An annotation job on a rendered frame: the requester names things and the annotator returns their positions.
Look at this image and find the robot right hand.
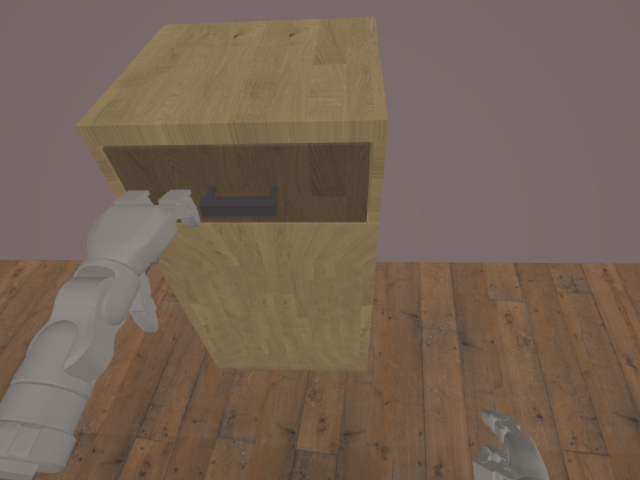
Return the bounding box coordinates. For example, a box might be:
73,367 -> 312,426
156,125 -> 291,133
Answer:
472,408 -> 549,480

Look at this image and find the handle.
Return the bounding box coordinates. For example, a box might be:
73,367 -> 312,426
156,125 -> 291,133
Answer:
198,186 -> 278,217

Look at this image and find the drawer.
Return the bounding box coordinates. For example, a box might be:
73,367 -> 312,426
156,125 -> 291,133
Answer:
103,142 -> 371,223

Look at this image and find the robot left forearm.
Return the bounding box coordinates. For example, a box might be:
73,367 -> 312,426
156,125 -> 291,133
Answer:
0,258 -> 141,480

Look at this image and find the robot left hand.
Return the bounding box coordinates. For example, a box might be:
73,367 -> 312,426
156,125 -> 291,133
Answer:
87,189 -> 200,332

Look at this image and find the cabinet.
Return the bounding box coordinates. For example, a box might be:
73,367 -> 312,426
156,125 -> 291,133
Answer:
75,17 -> 388,372

